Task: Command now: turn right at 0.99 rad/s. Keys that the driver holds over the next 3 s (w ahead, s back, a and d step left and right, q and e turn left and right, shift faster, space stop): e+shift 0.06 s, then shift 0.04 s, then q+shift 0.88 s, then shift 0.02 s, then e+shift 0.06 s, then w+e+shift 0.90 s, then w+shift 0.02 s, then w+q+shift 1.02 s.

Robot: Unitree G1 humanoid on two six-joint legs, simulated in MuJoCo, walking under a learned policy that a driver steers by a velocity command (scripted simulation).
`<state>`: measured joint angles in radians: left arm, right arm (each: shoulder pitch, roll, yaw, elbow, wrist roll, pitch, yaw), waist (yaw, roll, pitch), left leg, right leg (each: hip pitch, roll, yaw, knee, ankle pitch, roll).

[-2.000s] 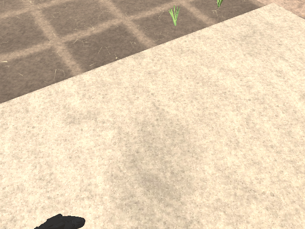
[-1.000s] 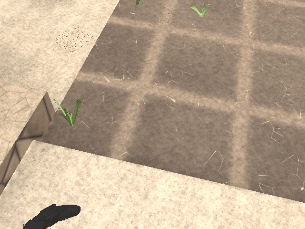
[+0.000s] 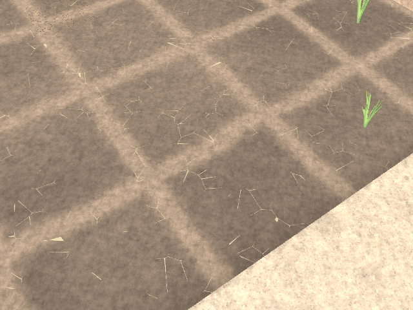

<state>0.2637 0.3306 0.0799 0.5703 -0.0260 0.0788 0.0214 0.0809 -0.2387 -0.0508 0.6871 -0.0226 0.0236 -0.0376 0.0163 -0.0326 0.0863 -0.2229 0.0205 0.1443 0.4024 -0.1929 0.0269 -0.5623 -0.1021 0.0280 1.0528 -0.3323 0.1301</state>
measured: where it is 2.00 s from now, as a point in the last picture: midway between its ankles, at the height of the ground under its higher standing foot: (164, 280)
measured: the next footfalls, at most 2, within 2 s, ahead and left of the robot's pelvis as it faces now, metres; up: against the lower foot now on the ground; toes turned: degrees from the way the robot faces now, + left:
right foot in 0.14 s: +0.04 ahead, -0.15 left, +0.00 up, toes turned -11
left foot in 0.66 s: +0.06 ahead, +0.09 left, +0.00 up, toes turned +17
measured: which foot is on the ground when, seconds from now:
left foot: down 0.00-0.16, up 0.18-0.64, down 0.66-1.00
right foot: up 0.00-0.12, down 0.14-0.68, up 0.70-1.00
